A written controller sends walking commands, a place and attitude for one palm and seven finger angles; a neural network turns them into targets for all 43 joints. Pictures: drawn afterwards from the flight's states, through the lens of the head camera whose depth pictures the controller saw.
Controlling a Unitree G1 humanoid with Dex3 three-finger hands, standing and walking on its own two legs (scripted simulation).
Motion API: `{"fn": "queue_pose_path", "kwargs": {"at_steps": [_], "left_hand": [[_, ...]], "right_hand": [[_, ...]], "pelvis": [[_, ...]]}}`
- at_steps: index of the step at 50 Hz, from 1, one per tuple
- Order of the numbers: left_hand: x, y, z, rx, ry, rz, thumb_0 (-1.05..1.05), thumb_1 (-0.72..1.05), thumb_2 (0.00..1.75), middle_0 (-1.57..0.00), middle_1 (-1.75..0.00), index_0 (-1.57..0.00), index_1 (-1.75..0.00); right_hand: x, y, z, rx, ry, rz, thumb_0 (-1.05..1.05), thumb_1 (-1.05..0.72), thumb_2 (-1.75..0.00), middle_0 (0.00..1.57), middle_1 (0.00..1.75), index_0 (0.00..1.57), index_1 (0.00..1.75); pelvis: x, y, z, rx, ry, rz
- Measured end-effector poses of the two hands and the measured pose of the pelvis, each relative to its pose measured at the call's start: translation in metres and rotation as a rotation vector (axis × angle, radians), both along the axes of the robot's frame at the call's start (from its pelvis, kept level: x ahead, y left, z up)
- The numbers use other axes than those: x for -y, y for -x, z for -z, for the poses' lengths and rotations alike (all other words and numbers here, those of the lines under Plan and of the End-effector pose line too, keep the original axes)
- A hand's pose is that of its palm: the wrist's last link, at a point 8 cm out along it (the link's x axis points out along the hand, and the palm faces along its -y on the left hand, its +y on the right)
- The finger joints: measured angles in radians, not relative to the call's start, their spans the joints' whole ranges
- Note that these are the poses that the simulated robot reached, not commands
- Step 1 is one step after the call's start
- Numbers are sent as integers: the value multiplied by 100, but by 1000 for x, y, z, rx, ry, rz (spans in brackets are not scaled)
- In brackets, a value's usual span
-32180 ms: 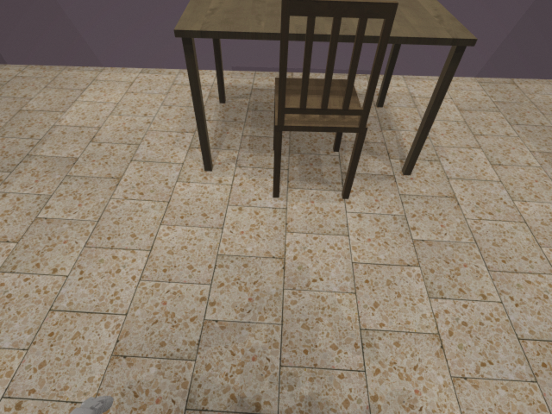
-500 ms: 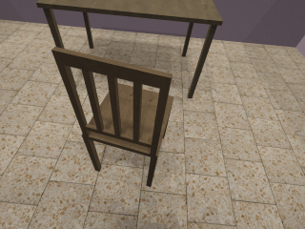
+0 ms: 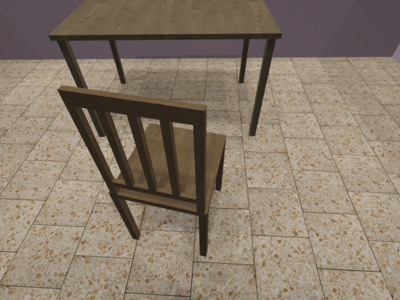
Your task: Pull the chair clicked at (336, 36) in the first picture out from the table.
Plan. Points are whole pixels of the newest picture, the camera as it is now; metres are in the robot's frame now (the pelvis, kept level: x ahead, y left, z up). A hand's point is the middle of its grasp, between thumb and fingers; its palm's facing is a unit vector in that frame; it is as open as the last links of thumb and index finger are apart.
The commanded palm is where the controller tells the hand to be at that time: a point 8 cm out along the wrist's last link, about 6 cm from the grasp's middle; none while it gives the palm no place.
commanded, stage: let the arm hang, fingers relaxed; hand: left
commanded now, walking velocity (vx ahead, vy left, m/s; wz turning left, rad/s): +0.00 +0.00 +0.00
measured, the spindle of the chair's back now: (145, 157) +0.52 +0.20 -0.08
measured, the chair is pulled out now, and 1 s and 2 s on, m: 0.63 0.63 0.63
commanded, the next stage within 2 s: look to check the result in 0.20 s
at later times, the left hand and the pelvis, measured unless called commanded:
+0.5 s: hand out of the picture -0.01 +0.15 -0.17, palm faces +0.05 -0.98 -0.18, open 7.4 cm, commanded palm none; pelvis +0.01 -0.01 +0.00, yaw +0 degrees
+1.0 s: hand out of the picture +0.00 +0.15 -0.17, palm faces +0.04 -0.98 -0.18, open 7.4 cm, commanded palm none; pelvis +0.01 -0.01 +0.00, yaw -1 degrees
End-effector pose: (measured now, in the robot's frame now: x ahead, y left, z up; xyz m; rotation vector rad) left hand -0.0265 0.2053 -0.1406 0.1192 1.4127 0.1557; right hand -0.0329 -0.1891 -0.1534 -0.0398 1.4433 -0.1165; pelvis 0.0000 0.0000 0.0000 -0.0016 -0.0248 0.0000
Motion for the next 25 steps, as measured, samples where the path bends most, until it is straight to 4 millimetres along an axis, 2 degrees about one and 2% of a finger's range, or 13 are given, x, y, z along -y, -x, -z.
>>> {"fn": "queue_pose_path", "kwargs": {"at_steps": [3,7,17,25], "left_hand": [[8,-12,3,19,12,10,1,91,90,-20,-30,-20,-30],[10,-15,3,17,10,2,2,93,90,-20,-30,-20,-30],[8,-10,1,-6,-5,-16,1,91,90,-20,-30,-20,-30],[7,-8,0,-12,-6,-17,1,91,90,-20,-30,-20,-30]], "right_hand": [[2,-1,-1,-1,6,6,0,-91,-90,20,30,20,30],[8,-4,-3,0,20,10,0,-91,-90,20,30,20,30],[25,-15,-5,4,52,-3,0,-91,-90,20,30,20,30],[30,-24,-5,20,62,-13,1,-91,-90,20,30,20,30]], "pelvis": [[3,-1,0,1,0,1],[7,-4,0,2,0,0],[11,-6,-1,4,2,-1],[12,-6,-2,8,3,0]]}}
